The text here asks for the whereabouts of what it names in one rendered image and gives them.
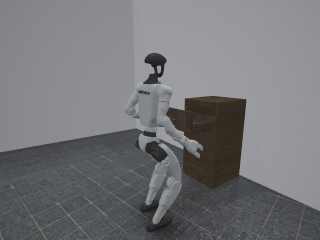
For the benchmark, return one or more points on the left robot forearm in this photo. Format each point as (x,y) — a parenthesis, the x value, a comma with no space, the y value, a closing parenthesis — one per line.
(136,115)

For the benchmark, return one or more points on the robot left shin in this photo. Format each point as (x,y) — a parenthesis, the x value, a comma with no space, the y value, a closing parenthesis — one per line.
(155,184)

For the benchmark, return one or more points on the drawer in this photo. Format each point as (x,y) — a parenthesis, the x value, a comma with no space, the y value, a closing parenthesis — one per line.
(191,123)

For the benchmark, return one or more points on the robot right upper arm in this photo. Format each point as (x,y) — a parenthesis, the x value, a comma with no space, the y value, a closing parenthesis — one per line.
(165,93)

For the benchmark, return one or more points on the right robot forearm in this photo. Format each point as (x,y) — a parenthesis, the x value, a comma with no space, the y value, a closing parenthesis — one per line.
(174,133)

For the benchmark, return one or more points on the cabinet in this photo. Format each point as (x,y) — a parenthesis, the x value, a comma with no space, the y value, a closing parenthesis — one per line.
(220,158)

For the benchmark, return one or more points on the right robot hand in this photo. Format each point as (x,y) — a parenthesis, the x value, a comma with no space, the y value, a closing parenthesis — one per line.
(193,146)

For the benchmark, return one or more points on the handle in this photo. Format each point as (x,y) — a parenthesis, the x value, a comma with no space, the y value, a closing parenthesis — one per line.
(174,120)

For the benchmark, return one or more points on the left robot foot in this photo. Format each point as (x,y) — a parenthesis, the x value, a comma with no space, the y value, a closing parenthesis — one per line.
(144,207)

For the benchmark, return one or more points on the robot left upper arm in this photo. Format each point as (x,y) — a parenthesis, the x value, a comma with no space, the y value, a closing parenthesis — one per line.
(134,99)

